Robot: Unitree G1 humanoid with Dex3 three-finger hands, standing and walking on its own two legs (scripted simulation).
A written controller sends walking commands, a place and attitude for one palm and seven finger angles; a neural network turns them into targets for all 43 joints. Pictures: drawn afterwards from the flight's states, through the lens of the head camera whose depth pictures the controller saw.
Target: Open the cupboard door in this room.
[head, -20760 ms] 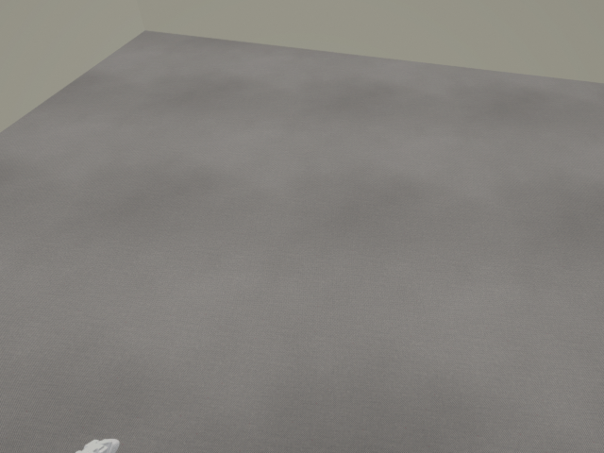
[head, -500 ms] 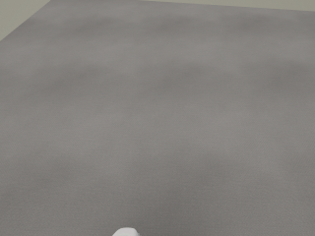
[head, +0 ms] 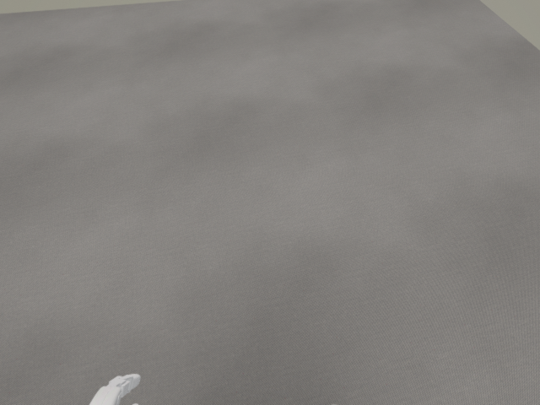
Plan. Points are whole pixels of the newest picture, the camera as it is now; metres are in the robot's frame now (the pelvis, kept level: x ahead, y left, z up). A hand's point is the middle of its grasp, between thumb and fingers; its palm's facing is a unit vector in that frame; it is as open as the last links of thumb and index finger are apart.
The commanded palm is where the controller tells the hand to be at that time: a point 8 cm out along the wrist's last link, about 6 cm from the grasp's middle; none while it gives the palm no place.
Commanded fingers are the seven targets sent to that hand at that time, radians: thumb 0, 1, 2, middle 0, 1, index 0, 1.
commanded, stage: turn or walk to find it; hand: left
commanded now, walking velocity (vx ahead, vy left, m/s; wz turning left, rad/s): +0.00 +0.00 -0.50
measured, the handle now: out of the picture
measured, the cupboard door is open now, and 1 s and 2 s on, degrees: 0 0 0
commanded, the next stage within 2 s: none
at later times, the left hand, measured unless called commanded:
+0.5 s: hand out of the picture +0.12 +0.21 -0.18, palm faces -0.17 -0.96 -0.20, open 7.4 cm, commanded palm none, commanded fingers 0.00 0.90 0.90 -0.20 -0.30 -0.20 -0.30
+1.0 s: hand (232, 360) +0.20 +0.08 -0.15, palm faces -0.49 -0.83 -0.27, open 7.4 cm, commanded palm none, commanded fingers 0.00 0.90 0.90 -0.20 -0.30 -0.20 -0.30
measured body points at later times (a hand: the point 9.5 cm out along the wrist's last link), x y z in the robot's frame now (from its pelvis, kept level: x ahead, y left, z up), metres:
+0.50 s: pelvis +0.02 +0.02 +0.00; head +0.07 +0.04 +0.45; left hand +0.13 +0.26 -0.16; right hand +0.07 -0.25 -0.12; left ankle +0.04 +0.11 -0.73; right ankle -0.03 -0.11 -0.70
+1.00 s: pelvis +0.00 -0.03 -0.01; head +0.03 -0.07 +0.44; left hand +0.23 +0.13 -0.13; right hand -0.12 -0.26 -0.17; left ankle +0.03 +0.12 -0.68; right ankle -0.05 -0.11 -0.73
